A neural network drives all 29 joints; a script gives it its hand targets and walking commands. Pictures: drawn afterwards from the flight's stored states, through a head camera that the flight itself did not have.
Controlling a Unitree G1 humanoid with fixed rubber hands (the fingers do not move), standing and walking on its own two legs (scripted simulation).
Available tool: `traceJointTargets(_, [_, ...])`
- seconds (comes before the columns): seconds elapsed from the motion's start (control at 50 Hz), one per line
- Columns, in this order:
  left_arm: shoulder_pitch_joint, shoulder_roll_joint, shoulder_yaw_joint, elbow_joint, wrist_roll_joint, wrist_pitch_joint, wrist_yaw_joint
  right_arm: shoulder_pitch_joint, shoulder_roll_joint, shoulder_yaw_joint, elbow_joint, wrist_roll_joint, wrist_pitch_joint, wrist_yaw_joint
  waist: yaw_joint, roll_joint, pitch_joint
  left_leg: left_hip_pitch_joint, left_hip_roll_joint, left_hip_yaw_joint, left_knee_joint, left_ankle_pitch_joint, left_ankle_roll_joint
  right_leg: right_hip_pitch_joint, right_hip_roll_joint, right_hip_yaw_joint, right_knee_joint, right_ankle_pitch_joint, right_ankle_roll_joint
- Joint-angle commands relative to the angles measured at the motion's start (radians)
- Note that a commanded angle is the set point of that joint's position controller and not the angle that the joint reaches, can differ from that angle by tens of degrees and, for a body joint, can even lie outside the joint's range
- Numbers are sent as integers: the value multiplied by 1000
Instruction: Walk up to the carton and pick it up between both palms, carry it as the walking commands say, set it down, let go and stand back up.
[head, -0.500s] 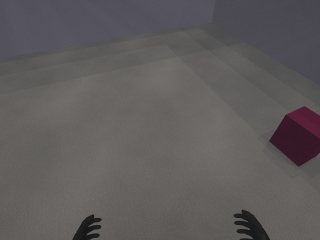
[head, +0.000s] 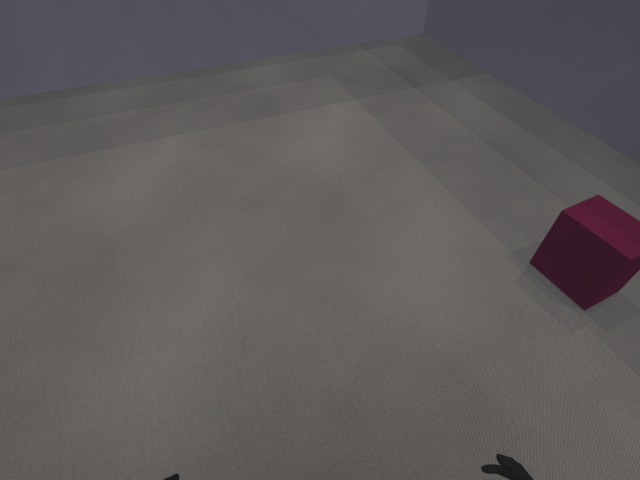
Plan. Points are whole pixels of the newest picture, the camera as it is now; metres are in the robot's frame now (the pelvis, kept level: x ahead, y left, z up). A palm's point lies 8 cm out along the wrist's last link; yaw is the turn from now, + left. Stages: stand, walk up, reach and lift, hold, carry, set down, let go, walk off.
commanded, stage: stand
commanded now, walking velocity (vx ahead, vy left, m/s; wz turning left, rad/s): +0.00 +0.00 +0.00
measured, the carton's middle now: (591, 252) +0.98 -1.05 -0.61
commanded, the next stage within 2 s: walk up in 1.58 s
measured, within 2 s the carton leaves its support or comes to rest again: neither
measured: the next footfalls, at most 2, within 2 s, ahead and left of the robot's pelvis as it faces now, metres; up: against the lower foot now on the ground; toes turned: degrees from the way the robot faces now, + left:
right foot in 0.18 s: +0.04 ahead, -0.10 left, +0.00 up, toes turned +1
left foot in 0.38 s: +0.03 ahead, +0.11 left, +0.00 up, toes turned -2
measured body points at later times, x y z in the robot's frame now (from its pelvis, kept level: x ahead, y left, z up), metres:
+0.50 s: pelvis -0.04 +0.02 +0.01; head -0.03 +0.03 +0.46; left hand +0.07 +0.25 -0.12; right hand +0.04 -0.22 -0.12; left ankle -0.01 +0.11 -0.72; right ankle +0.00 -0.10 -0.72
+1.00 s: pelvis -0.03 +0.02 +0.02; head -0.02 +0.02 +0.47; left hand +0.00 +0.24 -0.13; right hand +0.01 -0.22 -0.13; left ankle -0.01 +0.11 -0.72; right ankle +0.00 -0.10 -0.72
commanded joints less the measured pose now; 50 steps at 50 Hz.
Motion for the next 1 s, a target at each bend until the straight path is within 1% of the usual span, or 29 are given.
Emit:
traceJointTargets(0.0, [-63, 70, 26, -75, -8, -3, 9, -17, -76, -15, -60, 0, -18, -20, -15, 125, 53, -95, 69, -123, -259, -352, 48, -89, 19, 7, -72, -224, -51])
traceJointTargets(0.02, [-51, 91, 32, -89, -13, -1, -4, -42, -108, -14, -77, -2, -19, -17, -3, 315, 28, -209, 166, -296, -438, -551, 94, 18, 98, -78, 132, -130, -30])
traceJointTargets(0.04, [38, 52, 32, -53, 8, 9, -5, -30, -121, -25, -71, 2, -24, -22, 17, 325, 14, -249, 242, -355, -505, -534, 116, 40, 91, -59, 309, -132, -29])
traceJointTargets(0.08, [117, 26, 41, -24, -7, 7, -10, -118, -135, -41, -77, -7, -17, -39, 80, 234, -97, -129, 224, -299, -374, -209, 145, 46, 24, 18, 217, -159, -61])
traceJointTargets(0.1, [71, 26, 26, -30, 0, -8, -4, -39, -110, -40, -51, 8, -8, -47, 22, 171, -63, -91, 188, -231, -306, -80, 139, 56, 48, -53, 123, -147, -65])
traceJointTargets(0.14, [69, -3, 29, 0, -17, -19, 0, -129, -131, -32, -58, 6, -6, -56, 77, 108, -61, -99, 167, -206, -293, -163, 109, 142, 67, -57, -98, -120, -99])
traceJointTargets(0.18, [86, 72, 40, -21, 2, -32, 22, 44, -59, -35, -11, 9, 6, -44, 15, 67, -131, -122, 23, -89, -138, -172, 20, 232, -119, 197, -301, -247, -123])
traceJointTargets(0.2, [14, 196, 66, -40, 0, -32, 22, 21, -68, -40, -25, 15, -6, -44, -10, -89, -33, -73, -28, -13, -57, -147, 1, 10, -251, 363, -357, -208, -186])
traceJointTargets(0.22, [59, 145, 57, -9, -6, -37, 22, 6, -60, -31, -14, 5, -11, -24, 28, -118, -28, 43, -11, -15, 69, -118, 11, -80, -250, 331, -399, -175, -185])
traceJointTargets(0.28, [-92, 131, 42, -15, 6, -58, 17, 70, -34, -38, 24, 12, 13, -9, -57, -158, 15, 109, -2, 5, 185, -111, 34, -177, -211, 263, -407, -165, -179])
traceJointTargets(0.3, [-146, 81, 31, -44, -2, -45, 17, 20, -59, -43, 29, 18, 14, -20, -64, 4, 97, 66, -22, 8, 117, -107, 33, -190, -162, 220, -385, -72, -183])
traceJointTargets(0.32, [-158, 80, 28, -29, -15, -38, 35, 64, -7, -25, 33, 18, 5, -36, -90, -98, 117, 122, 4, 21, 7, -63, 50, -179, -153, 178, -336, -137, -148])
traceJointTargets(0.34, [-90, 107, 36, -14, 17, -31, 32, 44, 6, -15, 50, 16, 1, -28, -41, -77, 23, 151, -41, 26, -146, -92, 37, -68, -101, 167, -273, -120, -140])
traceJointTargets(0.36, [-43, 39, 19, -2, -8, -28, 29, 22, 4, -7, 30, 0, -10, -33, -26, -128, 31, 198, 27, -66, -194, 20, 31, -65, -88, 156, -243, -56, -106])
traceJointTargets(0.38, [76, 17, 21, 30, -19, -42, 34, 73, -87, -31, 62, -6, -25, -44, 8, 2, -68, 302, 84, -105, -134, 213, 35, -63, -79, 149, -210, 76, -84])
traceJointTargets(0.44, [-20, 37, 29, 61, -30, -28, 19, -65, -101, -34, 28, -2, -36, -37, 25, 53, -40, -81, 116, -213, -327, -172, 64, 171, 31, 7, -87, 2, -48])
traceJointTargets(0.46, [-14, 39, 35, 64, -7, -27, 6, -127, -45, -23, 26, 5, -45, -35, 46, 90, -74, 37, 115, -159, -287, 4, 73, 166, 5, 26, -113, 82, -46])
traceJointTargets(0.48, [9, 77, 40, 83, -19, -9, 18, -21, -86, -29, 52, 9, -47, -35, 11, 49, 32, -116, 144, -238, -361, -163, 75, 186, 9, 35, -124, 52, -42])
traceJointTargets(0.52, [33, 38, 44, 100, -15, -19, 1, -50, -116, -38, 69, 12, -30, -48, 67, 76, 20, -104, 87, -164, -369, -243, 47, 214, -14, 34, -164, 45, -37])
traceJointTargets(0.54, [37, 54, 48, 126, -7, -19, 17, -3, -54, -30, 99, 13, -31, -50, 8, 39, 6, -60, 78, -149, -356, -224, 48, 170, -5, 20, -140, 13, -48])
traceJointTargets(0.58, [35, 83, 51, 132, -23, -18, 19, -66, -86, -37, 75, 21, -33, -31, 26, 174, 72, -92, 115, -205, -409, -298, 53, 130, -11, 32, -154, 14, -62])
traceJointTargets(0.68, [-53, 104, 48, 154, -17, -62, 26, -23, -59, -41, 154, 23, -38, -41, -20, 2, -58, 180, 49, -79, -247, -17, 37, 54, -78, 137, -295, -5, -66])
traceJointTargets(0.74, [18, 69, 51, 163, -18, -52, 27, 11, -92, -38, 191, 25, -33, -35, 17, 108, -63, 127, 43, -75, -266, -93, 36, 124, -48, 92, -241, 12, -65])
traceJointTargets(0.76, [32, 29, 40, 203, -17, -48, 32, -6, -107, -43, 207, 27, -12, -47, 4, -28, 101, 78, 42, -94, -271, -92, 46, 32, -72, 121, -299, -44, -63])
traceJointTargets(0.8, [25, -32, 15, 234, -26, -40, 29, 54, -29, -29, 226, 30, -6, -47, -44, -97, 114, 138, 42, -82, -257, -20, 38, -15, -79, 142, -333, -77, -60])
traceJointTargets(0.82, [65, 83, 45, 222, -28, -33, 25, -13, -37, -20, 217, 16, -14, -44, 10, -21, 97, 90, 70, -99, -258, -122, 59, 6, -44, 124, -334, -114, -46])
traceJointTargets(0.84, [26, 72, 45, 244, -18, -41, 29, 18, 21, -8, 243, 15, -14, -50, -26, -32, 97, 127, 39, -66, -239, -2, 46, 37, -102, 162, -361, -90, -62])
traceJointTargets(0.92, [3, 46, 32, 267, -24, -77, 41, -39, -111, -45, 277, 16, -42, -51, 2, 49, -72, 174, 63, -77, -232, 185, 49, 217, -91, 127, -246, 238, -87])
traceJointTargets(0.98, [-25, 23, 32, 291, -11, -55, 45, 9, -13, -19, 341, 35, -22, -61, 1, -57, 40, 158, 42, -67, -242, 85, 31, 141, -90, 136, -316, 92, -60])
